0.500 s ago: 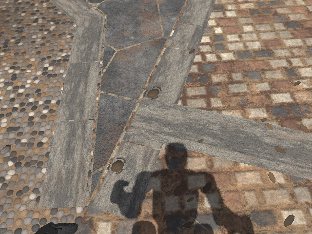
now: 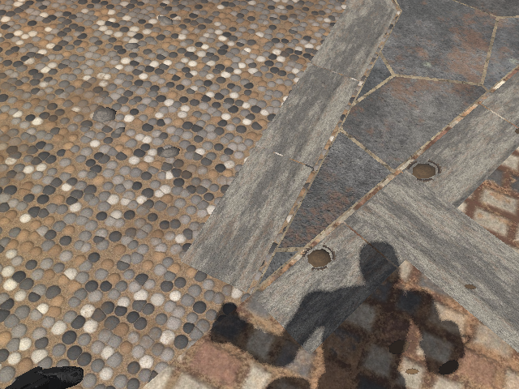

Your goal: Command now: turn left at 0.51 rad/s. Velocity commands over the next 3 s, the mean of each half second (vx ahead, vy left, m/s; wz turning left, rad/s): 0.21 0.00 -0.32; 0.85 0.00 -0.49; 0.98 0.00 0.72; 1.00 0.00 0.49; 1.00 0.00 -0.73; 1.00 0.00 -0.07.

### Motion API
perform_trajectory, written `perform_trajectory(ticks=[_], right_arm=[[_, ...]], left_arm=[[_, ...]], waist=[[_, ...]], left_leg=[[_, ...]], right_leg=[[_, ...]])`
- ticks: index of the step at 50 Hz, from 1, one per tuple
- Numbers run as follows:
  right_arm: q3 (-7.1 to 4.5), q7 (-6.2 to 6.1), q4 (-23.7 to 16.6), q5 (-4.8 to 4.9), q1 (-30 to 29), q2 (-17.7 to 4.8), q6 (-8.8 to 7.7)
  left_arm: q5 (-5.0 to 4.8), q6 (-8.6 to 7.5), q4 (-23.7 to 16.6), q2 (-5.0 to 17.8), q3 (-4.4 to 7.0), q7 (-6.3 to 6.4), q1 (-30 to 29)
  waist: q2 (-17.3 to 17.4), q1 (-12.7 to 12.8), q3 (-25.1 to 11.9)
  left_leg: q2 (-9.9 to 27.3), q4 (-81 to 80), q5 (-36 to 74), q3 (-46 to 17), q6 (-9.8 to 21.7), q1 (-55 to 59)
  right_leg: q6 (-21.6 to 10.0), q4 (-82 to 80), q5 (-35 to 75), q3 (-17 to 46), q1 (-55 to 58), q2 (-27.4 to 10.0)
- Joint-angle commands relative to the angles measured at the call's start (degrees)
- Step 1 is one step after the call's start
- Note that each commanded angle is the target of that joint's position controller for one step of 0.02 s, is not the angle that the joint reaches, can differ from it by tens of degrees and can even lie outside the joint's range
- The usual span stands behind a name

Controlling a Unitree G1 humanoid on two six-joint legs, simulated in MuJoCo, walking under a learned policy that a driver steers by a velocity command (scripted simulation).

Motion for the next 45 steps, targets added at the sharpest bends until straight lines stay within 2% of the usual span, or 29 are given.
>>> perform_trajectory(ticks=[1,5,7,9,10,11,12,13,14,15,16,18,19,20,21,22,23,26,31,34,35,38,39,40,41,42,43,44,45], right_arm=[[-1.84,-0.6,-4.5,-0.72,-2.3,-7.7,-0.53],[1.3,0.88,-2.4,-2.68,-3.2,-1.7,-1.09],[1.55,1.61,-1.1,-2.95,-4.3,-2.4,-1.64],[0.61,1.39,0.2,-2.16,-3.0,-5.4,-1.79],[0.13,0.92,0.3,-2.27,-1.6,-6.4,-1.96],[-0.14,0.54,-0.3,-3.02,0.8,-6.3,-2.17],[0.0,0.05,-1.0,-3.35,-1.0,-5.2,-2.16],[0.13,-0.19,-2.2,-2.94,-3.4,-3.7,-2.21],[0.29,0.19,-3.0,-1.56,-4.7,-2.4,-2.54],[0.42,1.03,-3.6,-0.22,-6.4,-1.5,-3.1],[0.38,1.81,-4.1,0.68,-7.3,-1.2,-4.11],[-0.03,2.73,-2.8,0.81,-4.8,-0.9,-6.58],[-0.74,2.79,-0.1,0.61,1.2,-1.2,-7.42],[-2.05,2.38,3.7,-0.2,9.7,-4.2,-7.4],[-3.12,2.19,4.8,-1.02,13.5,-7.9,-7.26],[-2.39,2.27,3.2,-1.72,9.3,-6.3,-7.65],[-1.46,1.88,2.4,-1.36,7.2,-3.1,-8.02],[-0.95,1.62,4.4,-1.47,9.6,-2.3,-8.28],[0.24,1.71,8.0,-2.35,11.7,-1.6,-8.7],[0.4,1.07,9.9,-2.33,13.3,-3.2,-8.49],[0.26,0.81,10.5,-2.27,13.8,-4.5,-8.38],[-0.36,-0.24,12.3,-1.54,16.5,-9.4,-7.91],[-0.35,-0.37,13.0,-1.08,16.8,-10.6,-7.66],[-0.24,-0.06,13.3,-0.86,15.8,-11.3,-7.45],[0.12,0.19,12.9,-0.42,11.4,-11.2,-7.55],[2.72,0.89,10.5,-2.47,13.6,-1.2,-8.28],[3.37,1.62,9.6,2.34,19.8,-1.2,-10.63],[1.72,1.51,8.1,4.65,8.9,-6.4,-11.27],[2.06,1.38,5.7,5.32,5.9,-4.4,-11.17]], left_arm=[[-0.28,-0.11,-1.1,3.1,0.25,-0.27,2.0],[-0.45,-0.13,-0.7,1.9,-0.81,-1.26,2.5],[-0.79,-0.41,-1.0,2.7,-0.81,-1.67,2.5],[-0.77,-0.79,-2.2,5.8,-0.2,-1.8,2.0],[-0.64,-0.95,-3.1,8.6,0.38,-1.71,1.7],[-1.08,-1.12,-3.3,11.9,1.28,-1.63,1.9],[-1.95,-1.15,-2.7,12.1,1.77,-1.72,3.8],[-2.25,-1.09,-1.4,10.7,1.74,-1.61,8.7],[-2.42,-1.15,-0.3,9.7,1.56,-1.42,12.8],[-2.27,-1.59,0.1,8.8,1.3,-1.42,15.4],[-2.24,-2.02,-0.2,9.4,1.45,-1.2,14.6],[-2.98,-1.52,-2.9,9.0,1.4,-0.55,7.4],[-3.29,-0.63,-5.2,8.0,1.17,-0.15,1.9],[-2.75,-0.53,-7.6,5.1,0.54,0.16,-1.3],[-3.4,-1.04,-9.1,0.2,-0.95,-0.1,0.1],[-3.06,-2.01,-10.0,2.8,-0.75,-0.62,2.0],[-3.45,-2.27,-9.4,3.5,-0.47,-1.31,3.3],[-3.17,-2.67,-7.8,2.6,-0.72,-2.7,5.1],[-3.34,-2.64,-10.2,0.6,-2.12,-4.55,-0.3],[-3.11,-3.11,-12.4,-0.9,-3.32,-5.9,-7.3],[-3.2,-3.4,-12.9,-1.6,-3.66,-6.49,-8.8],[-3.0,-3.45,-13.3,0.2,-2.71,-6.9,-7.1],[-2.8,-3.06,-12.6,1.8,-1.63,-6.52,-1.6],[-2.92,-2.36,-10.3,6.0,0.6,-5.58,8.8],[-3.09,-1.5,-6.6,9.7,2.84,-4.01,22.8],[-2.72,-1.21,-2.8,13.1,2.49,-2.6,26.8],[-0.35,-2.64,-5.3,11.4,1.56,-2.45,26.2],[0.29,-3.69,-3.5,7.0,0.97,-3.03,26.3],[-0.08,-4.65,-2.2,6.3,0.68,-3.2,23.0]], waist=[[8.1,-0.2,-11.3],[9.2,-1.3,-9.8],[9.4,-0.9,-7.0],[8.1,-0.6,-4.0],[4.9,-1.6,-3.9],[-1.9,-4.4,-4.5],[-7.1,-3.3,-5.4],[-10.4,-1.5,-8.2],[-12.0,0.0,-8.1],[-12.3,1.4,-5.5],[-12.8,0.8,-2.9],[-11.0,-2.9,-2.2],[-9.7,-6.6,-3.6],[-6.3,-9.5,-6.9],[9.0,-9.2,-9.2],[8.7,-6.2,-4.8],[7.2,-4.8,-1.4],[5.2,-4.7,0.3],[4.9,-4.8,5.8],[3.5,-6.3,9.1],[3.4,-6.1,9.2],[9.4,-1.4,2.6],[11.7,3.3,-1.0],[12.4,9.8,-6.2],[10.9,18.6,-9.5],[-6.6,11.9,-14.1],[-9.8,9.1,-30.6],[-1.2,12.7,-23.2],[0.5,9.1,-11.7]], left_leg=[[13.3,-4.2,17.8,-10.5,8.3,9.8],[13.7,-4.5,14.9,-8.5,8.3,4.4],[13.6,-4.2,11.4,-7.7,7.7,2.7],[11.8,-2.2,8.1,-6.8,5.4,4.3],[9.9,0.8,4.6,-5.4,3.4,5.4],[5.1,5.0,0.6,-1.4,1.0,4.7],[0.9,10.2,-1.4,4.1,-2.1,3.8],[-1.8,14.6,-12.6,6.3,-3.4,0.5],[-2.6,16.4,-20.8,5.0,-2.8,-4.8],[-1.2,17.8,-24.3,2.1,-1.7,-8.5],[0.3,17.7,-24.2,0.1,-0.6,-8.9],[1.4,3.3,-17.8,0.3,0.6,2.6],[2.5,-7.4,-6.3,1.7,1.0,16.3],[6.3,-8.1,-2.1,0.6,0.8,32.5],[19.9,-12.9,-19.3,-20.4,4.5,40.2],[27.0,-14.1,-25.6,-28.0,7.7,33.7],[26.1,-14.6,-25.3,-24.9,7.7,31.7],[20.8,-15.3,-9.1,-10.1,3.4,31.6],[16.1,-18.1,7.2,7.3,1.3,20.7],[15.0,-20.5,13.5,14.2,-0.9,16.5],[15.1,-20.0,21.6,16.3,-1.8,16.5],[17.9,-9.9,71.1,18.8,-2.2,19.8],[20.5,-2.9,80.7,17.8,-0.6,20.1],[21.8,7.6,82.2,16.2,1.2,17.4],[19.4,24.1,71.9,16.6,1.1,6.6],[9.5,50.5,-13.5,14.1,0.9,-14.0],[3.1,62.1,-19.7,-3.5,2.4,-22.2],[5.1,62.4,-13.0,-5.2,2.6,-24.8],[7.1,58.7,-8.3,-3.7,2.1,-26.8]], right_leg=[[1.2,-5.3,3.3,-1.4,1.8,-1.1],[-0.1,-12.3,3.2,-2.9,11.9,-4.4],[-1.6,-18.3,3.9,-4.7,15.5,-3.7],[-3.7,-26.6,11.9,-5.1,15.9,-2.4],[-5.1,-26.6,23.3,-1.0,15.5,-4.5],[-8.1,-25.9,32.5,4.6,15.7,-7.1],[-12.4,-29.0,30.2,11.1,14.9,-9.9],[-16.7,-32.8,14.5,18.7,18.1,-12.1],[-19.5,-36.6,-6.9,25.9,21.0,-14.2],[-20.4,-40.7,-25.7,31.1,20.8,-15.5],[-20.2,-42.8,-30.7,33.6,18.1,-16.3],[-16.1,-42.2,-23.4,27.2,10.3,-11.3],[-12.5,-39.4,-18.3,21.3,2.4,-6.6],[-7.8,-30.1,-13.4,13.5,-8.9,-1.6],[-5.5,-9.7,-9.7,4.4,-20.4,3.3],[-5.8,0.6,-8.3,5.9,-25.9,-2.7],[-6.0,5.6,-4.5,5.7,-28.6,-4.4],[-6.4,14.6,4.6,3.2,-31.2,-7.1],[-5.0,14.2,13.9,-1.7,-27.0,-7.8],[-5.9,2.0,18.1,-8.7,-20.3,-6.7],[-7.2,-2.4,18.0,-11.1,-16.6,-5.6],[-11.8,-7.4,13.0,-17.2,0.5,2.3],[-14.0,-8.3,9.5,-15.7,8.5,4.0],[-16.8,-11.7,7.5,-12.8,22.0,4.7],[-19.3,-22.2,12.1,-7.1,41.1,2.0],[-18.9,-15.5,11.1,11.2,59.7,-11.2],[-26.4,-28.3,-10.5,40.2,66.8,-23.5],[-22.5,-37.0,-16.3,36.4,57.8,-21.1],[-21.2,-40.5,-14.9,29.6,46.7,-20.2]])
Next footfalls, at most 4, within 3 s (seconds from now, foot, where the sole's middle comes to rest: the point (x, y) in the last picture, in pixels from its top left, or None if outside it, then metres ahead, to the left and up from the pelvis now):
0.18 right None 0.09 -0.16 -0.78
0.82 right None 0.39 -0.30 -0.78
1.30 left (371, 235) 0.86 -0.35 -0.78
1.72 right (421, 144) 1.23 -0.58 -0.78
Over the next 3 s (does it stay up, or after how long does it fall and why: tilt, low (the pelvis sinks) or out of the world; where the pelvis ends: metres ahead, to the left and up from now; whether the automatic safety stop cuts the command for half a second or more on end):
stays up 2.11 -0.56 -0.04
